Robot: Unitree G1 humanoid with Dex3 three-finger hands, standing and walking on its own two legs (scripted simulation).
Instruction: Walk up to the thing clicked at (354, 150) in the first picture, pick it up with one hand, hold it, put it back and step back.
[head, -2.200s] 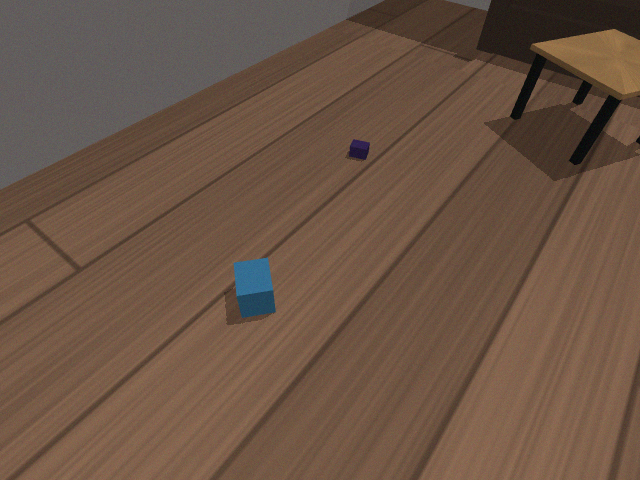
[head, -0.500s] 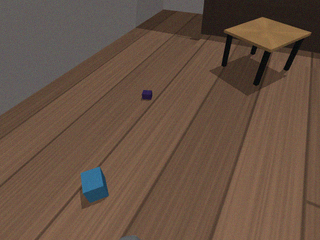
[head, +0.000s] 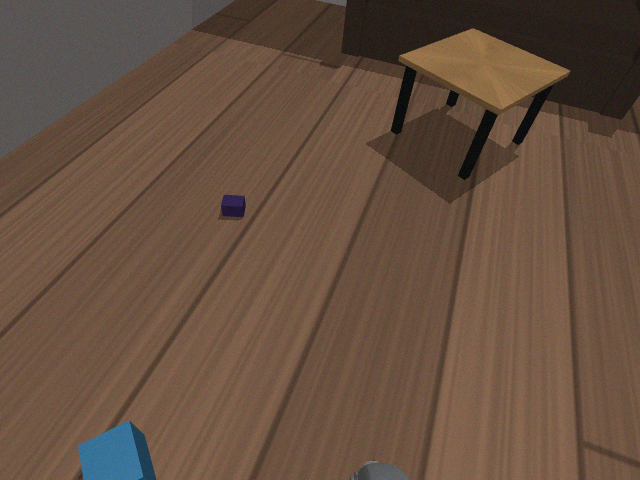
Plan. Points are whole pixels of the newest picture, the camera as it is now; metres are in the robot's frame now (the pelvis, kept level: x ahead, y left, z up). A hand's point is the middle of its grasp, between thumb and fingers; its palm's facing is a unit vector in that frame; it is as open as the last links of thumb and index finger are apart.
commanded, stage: walk up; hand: left
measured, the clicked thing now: (233, 205) +1.28 +0.28 -0.74
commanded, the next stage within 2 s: none
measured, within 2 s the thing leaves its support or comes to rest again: neither
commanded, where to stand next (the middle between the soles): +0.89 +0.05 m, yaw -3 degrees
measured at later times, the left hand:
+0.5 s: hand (148, 383) +0.29 +0.24 -0.12, palm faces -0.03 -0.92 -0.40, open 7.4 cm
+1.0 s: hand (146, 260) +0.53 +0.31 -0.14, palm faces -0.09 -0.94 -0.34, open 7.4 cm
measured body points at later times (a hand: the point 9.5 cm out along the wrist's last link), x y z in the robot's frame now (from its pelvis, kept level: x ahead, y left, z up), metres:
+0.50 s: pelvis +0.25 -0.03 +0.00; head +0.26 -0.05 +0.45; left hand +0.29 +0.29 -0.10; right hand +0.33 -0.35 -0.12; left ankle +0.34 +0.14 -0.68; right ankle +0.25 -0.13 -0.74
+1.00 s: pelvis +0.46 +0.04 +0.00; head +0.47 +0.05 +0.45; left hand +0.54 +0.36 -0.12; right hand +0.49 -0.28 -0.11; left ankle +0.44 +0.15 -0.74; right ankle +0.56 -0.12 -0.70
